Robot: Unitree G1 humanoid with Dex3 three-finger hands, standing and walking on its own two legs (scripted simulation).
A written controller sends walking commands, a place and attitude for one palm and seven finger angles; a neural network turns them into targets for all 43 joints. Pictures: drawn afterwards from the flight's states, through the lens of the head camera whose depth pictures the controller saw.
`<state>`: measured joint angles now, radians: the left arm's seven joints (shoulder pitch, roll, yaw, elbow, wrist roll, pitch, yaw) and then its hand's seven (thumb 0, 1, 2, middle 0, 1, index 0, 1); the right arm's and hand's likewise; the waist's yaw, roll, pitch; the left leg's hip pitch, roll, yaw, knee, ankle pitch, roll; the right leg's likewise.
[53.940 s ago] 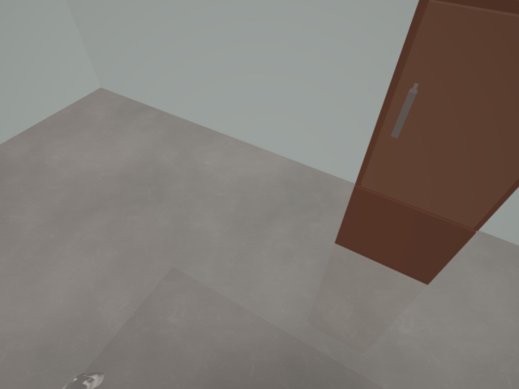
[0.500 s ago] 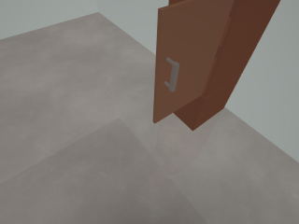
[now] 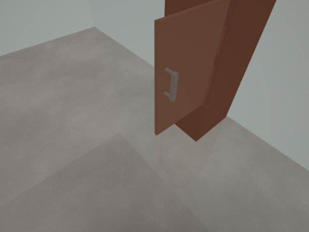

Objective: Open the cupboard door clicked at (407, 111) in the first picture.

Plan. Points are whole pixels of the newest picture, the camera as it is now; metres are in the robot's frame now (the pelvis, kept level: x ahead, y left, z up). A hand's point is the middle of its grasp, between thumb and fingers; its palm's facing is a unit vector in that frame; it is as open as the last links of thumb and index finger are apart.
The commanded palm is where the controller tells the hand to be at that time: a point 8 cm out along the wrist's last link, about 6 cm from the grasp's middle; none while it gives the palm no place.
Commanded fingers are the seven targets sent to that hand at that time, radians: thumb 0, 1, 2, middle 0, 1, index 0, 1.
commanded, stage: let the arm hang, fingers relaxed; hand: left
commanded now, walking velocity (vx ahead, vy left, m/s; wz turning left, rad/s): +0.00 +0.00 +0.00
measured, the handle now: (170, 85) +0.65 -0.03 -0.01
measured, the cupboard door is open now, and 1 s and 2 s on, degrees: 89 89 89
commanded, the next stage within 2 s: look to check the result in 0.10 s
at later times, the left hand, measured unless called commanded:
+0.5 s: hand out of the picture +0.01 +0.17 -0.17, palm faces +0.02 -0.98 -0.20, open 7.4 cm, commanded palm none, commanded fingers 0.00 0.90 0.90 -0.20 -0.30 -0.20 -0.30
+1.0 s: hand out of the picture +0.06 +0.19 -0.16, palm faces +0.01 -0.96 -0.27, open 7.4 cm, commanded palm none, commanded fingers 0.00 0.90 0.90 -0.20 -0.30 -0.20 -0.30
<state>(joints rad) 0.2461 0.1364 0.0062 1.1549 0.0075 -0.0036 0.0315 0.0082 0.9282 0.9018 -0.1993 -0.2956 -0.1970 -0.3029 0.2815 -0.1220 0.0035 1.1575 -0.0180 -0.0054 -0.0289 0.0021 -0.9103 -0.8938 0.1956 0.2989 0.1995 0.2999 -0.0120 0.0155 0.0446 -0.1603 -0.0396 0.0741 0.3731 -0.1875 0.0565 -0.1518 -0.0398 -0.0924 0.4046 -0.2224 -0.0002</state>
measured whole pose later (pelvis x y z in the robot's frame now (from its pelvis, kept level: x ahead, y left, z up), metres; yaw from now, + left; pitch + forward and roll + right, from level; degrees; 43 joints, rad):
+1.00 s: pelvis +0.02 -0.01 +0.00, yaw +0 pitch -1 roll +0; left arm 0.17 0.22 0.01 1.15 0.01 -0.02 0.01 0.00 0.91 0.90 -0.20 -0.30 -0.20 -0.30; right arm 0.18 -0.23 0.00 1.15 -0.02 -0.01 -0.02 0.00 -0.91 -0.89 0.20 0.30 0.20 0.30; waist -0.01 0.02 0.07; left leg -0.12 -0.03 0.06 0.32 -0.18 0.04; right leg -0.10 -0.02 -0.11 0.34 -0.22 -0.02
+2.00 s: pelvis +0.03 -0.05 +0.00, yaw +0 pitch -1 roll +1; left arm 0.14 0.26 0.01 1.14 0.00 -0.02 0.01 0.00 0.91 0.90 -0.20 -0.30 -0.20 -0.30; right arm 0.15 -0.28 0.00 1.15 -0.01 0.00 -0.02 0.00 -0.91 -0.89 0.20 0.30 0.20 0.30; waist -0.01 0.03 0.06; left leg -0.08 0.02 0.05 0.29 -0.19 -0.01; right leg -0.06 0.03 -0.11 0.30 -0.22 -0.06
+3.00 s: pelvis +0.00 -0.02 +0.00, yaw -15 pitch +0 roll -2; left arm 0.12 0.23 0.10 0.96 0.02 0.08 -0.03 0.00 0.91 0.90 -0.20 -0.30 -0.20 -0.30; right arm 0.25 -0.17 -0.03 1.01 -0.03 0.01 -0.05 0.00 -0.90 -0.89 0.20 0.30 0.20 0.30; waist 0.01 -0.01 0.14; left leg -0.19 0.10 0.21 0.47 -0.28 0.02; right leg -0.46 -0.03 -0.01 1.04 -0.44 0.04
